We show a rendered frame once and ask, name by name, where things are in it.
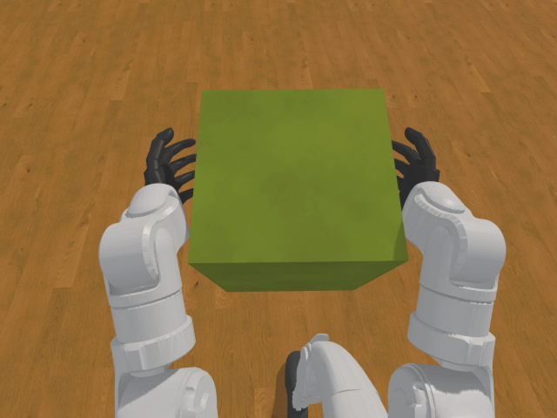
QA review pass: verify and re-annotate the carton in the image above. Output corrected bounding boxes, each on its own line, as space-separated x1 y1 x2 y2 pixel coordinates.
187 89 409 292

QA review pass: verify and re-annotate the right robot upper arm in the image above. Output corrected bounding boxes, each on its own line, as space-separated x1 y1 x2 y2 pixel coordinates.
387 363 494 418

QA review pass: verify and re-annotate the left robot upper arm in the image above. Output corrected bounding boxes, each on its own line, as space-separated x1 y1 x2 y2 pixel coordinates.
117 367 218 418

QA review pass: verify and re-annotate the robot right foot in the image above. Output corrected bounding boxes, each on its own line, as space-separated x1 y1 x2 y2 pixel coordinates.
285 351 308 418

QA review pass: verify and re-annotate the robot right shin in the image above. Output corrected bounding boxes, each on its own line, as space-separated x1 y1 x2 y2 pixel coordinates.
292 334 329 408

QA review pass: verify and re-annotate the right robot forearm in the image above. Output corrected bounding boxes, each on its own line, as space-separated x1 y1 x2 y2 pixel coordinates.
402 181 506 418

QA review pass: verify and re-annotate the right robot hand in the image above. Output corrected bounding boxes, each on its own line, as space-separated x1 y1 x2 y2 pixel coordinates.
392 127 440 211

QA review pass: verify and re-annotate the left robot hand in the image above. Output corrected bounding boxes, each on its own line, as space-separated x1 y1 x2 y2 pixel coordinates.
144 128 197 204

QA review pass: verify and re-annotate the left robot forearm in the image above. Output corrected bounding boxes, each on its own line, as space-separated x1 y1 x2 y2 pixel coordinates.
98 183 196 418

